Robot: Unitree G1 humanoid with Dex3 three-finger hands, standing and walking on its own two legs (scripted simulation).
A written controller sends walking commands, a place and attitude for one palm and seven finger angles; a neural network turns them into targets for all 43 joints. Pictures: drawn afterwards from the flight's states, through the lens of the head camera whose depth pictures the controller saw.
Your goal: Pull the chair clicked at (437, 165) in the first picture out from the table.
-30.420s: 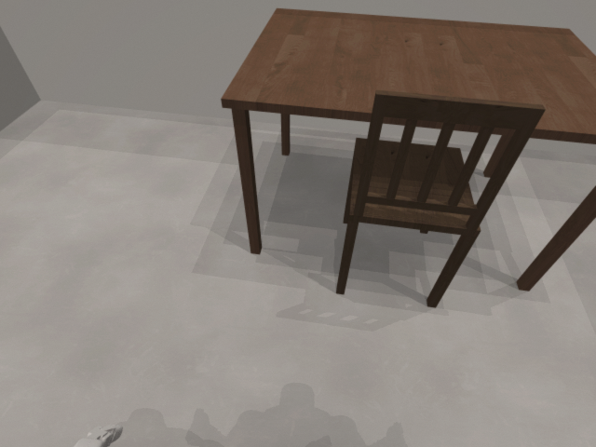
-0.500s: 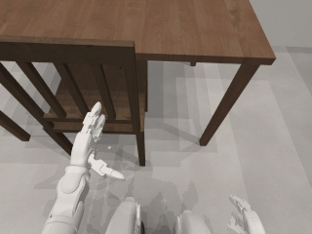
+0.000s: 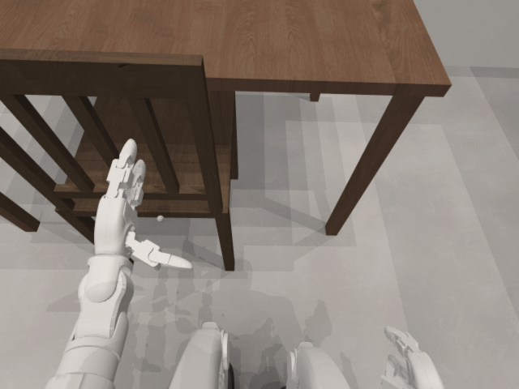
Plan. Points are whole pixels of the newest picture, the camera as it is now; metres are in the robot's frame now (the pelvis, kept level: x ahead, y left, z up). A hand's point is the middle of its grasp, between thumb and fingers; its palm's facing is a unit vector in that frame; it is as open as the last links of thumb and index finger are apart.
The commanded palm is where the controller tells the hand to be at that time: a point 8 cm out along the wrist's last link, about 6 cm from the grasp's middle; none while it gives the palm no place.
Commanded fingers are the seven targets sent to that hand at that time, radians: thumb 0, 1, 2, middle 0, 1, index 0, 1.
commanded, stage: push the fingers through the gap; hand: left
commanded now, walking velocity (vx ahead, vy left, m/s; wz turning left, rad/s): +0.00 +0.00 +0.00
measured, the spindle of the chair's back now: (107, 149) +0.49 +0.28 +0.02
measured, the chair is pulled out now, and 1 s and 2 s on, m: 0.00 0.00 0.00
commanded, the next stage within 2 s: hook a spindle and tug to test in 1.38 s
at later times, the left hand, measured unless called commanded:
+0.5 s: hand (163, 191) +0.40 +0.17 +0.03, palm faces -0.01 -1.00 -0.04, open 17.0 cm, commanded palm +0.38 +0.21 +0.03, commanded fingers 0.00 -0.50 0.30 -0.06 -0.08 -0.06 -0.08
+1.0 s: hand (168, 163) +0.46 +0.17 +0.03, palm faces +0.04 -1.00 -0.02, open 17.0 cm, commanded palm +0.43 +0.21 +0.03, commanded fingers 0.00 -0.50 0.30 -0.06 -0.08 -0.06 -0.08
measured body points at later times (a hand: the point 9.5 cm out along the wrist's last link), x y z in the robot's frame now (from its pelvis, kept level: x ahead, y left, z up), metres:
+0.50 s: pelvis +0.00 +0.00 +0.00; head +0.11 +0.02 +0.44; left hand +0.39 +0.22 +0.04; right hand +0.12 -0.25 -0.11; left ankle +0.06 +0.10 -0.61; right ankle -0.01 -0.10 -0.61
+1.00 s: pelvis +0.00 +0.01 +0.00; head +0.13 +0.03 +0.43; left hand +0.45 +0.22 +0.03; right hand +0.07 -0.25 -0.12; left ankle +0.06 +0.10 -0.61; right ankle -0.01 -0.10 -0.61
